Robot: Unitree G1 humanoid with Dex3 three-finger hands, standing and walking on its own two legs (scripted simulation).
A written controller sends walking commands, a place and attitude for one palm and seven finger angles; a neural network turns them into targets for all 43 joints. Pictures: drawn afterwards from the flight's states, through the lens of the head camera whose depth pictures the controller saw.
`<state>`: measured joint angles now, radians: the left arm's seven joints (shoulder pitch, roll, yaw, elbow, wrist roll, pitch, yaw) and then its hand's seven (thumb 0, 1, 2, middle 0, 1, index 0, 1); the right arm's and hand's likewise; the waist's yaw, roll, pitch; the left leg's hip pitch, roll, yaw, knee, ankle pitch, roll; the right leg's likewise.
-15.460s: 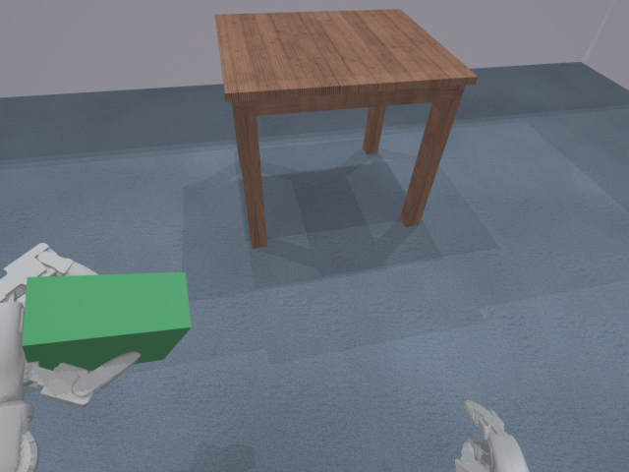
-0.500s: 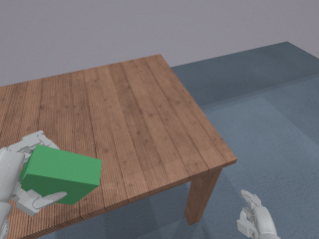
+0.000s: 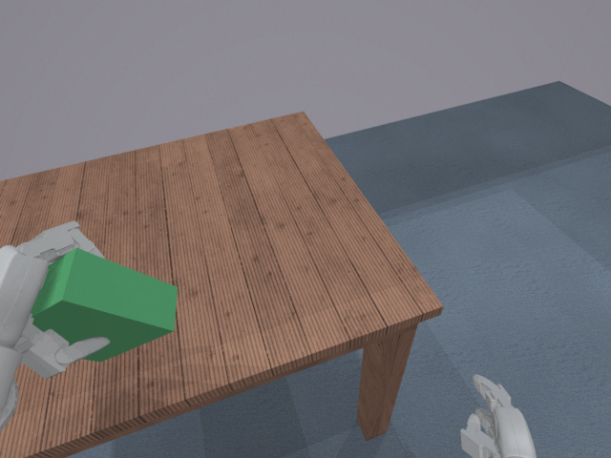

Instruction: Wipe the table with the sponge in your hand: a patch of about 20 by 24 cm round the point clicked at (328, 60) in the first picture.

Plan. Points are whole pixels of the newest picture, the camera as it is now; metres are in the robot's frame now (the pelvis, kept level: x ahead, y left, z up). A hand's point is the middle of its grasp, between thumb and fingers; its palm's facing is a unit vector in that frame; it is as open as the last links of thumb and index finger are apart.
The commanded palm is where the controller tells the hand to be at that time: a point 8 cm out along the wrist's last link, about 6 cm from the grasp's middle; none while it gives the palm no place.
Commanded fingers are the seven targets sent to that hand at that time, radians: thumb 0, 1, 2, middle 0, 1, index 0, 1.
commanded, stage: turn the palm down, sponge in hand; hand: left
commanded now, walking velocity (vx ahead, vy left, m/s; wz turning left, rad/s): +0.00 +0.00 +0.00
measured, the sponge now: (107, 317) +0.22 +0.26 +0.13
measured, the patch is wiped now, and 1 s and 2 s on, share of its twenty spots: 0.00 0.00 0.00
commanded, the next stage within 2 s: move the sponge above the wiping area in 1.34 s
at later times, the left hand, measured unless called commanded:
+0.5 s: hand (34, 294) +0.22 +0.32 +0.17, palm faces +0.25 -0.21 -0.95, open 9.8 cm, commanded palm +0.18 +0.31 +0.20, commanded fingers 0.00 0.10 1.30 -1.20 -1.60 -1.20 -1.60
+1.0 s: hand (25, 293) +0.23 +0.35 +0.15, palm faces +0.12 -0.07 -0.99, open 9.8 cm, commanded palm +0.18 +0.32 +0.21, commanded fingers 0.00 0.10 1.30 -1.20 -1.60 -1.20 -1.60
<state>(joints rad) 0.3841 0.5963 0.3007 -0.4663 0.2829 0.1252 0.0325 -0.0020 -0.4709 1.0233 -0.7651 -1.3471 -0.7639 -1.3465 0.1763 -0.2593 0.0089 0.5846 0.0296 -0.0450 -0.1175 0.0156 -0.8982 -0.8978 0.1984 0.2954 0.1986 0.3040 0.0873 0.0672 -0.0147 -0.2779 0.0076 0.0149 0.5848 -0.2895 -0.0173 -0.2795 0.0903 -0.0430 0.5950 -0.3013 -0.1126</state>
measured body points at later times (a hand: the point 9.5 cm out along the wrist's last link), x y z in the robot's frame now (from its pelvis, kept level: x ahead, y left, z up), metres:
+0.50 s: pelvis +0.00 +0.02 +0.01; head -0.02 -0.03 +0.45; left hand +0.20 +0.33 +0.22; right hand +0.24 -0.19 -0.07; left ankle +0.01 +0.13 -0.73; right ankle +0.01 -0.04 -0.73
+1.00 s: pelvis -0.01 +0.04 +0.01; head -0.01 -0.01 +0.46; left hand +0.21 +0.35 +0.21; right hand +0.26 -0.15 -0.07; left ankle +0.01 +0.13 -0.73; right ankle +0.01 -0.04 -0.73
